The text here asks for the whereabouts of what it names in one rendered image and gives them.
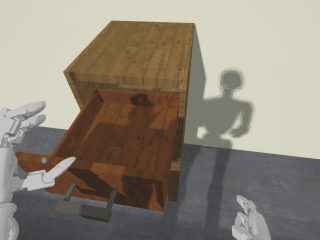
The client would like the right robot hand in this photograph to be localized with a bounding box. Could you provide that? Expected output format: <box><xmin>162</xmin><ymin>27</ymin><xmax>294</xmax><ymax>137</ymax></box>
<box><xmin>232</xmin><ymin>195</ymin><xmax>271</xmax><ymax>240</ymax></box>

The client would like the drawer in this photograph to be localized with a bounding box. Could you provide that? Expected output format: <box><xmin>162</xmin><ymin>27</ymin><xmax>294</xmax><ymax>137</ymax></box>
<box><xmin>15</xmin><ymin>89</ymin><xmax>180</xmax><ymax>212</ymax></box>

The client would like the handle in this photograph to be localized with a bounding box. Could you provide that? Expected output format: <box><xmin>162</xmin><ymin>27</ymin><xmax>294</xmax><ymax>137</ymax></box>
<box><xmin>55</xmin><ymin>183</ymin><xmax>117</xmax><ymax>223</ymax></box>

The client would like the robot left forearm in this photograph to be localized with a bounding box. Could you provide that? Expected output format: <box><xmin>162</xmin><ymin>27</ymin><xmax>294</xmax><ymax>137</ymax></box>
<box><xmin>0</xmin><ymin>203</ymin><xmax>19</xmax><ymax>240</ymax></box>

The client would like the left robot hand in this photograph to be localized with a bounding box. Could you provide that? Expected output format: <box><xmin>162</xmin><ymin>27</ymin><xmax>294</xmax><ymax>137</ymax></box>
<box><xmin>0</xmin><ymin>101</ymin><xmax>76</xmax><ymax>204</ymax></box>

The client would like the cabinet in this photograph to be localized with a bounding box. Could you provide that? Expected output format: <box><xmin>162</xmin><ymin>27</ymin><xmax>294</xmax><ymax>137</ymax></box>
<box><xmin>63</xmin><ymin>20</ymin><xmax>195</xmax><ymax>202</ymax></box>

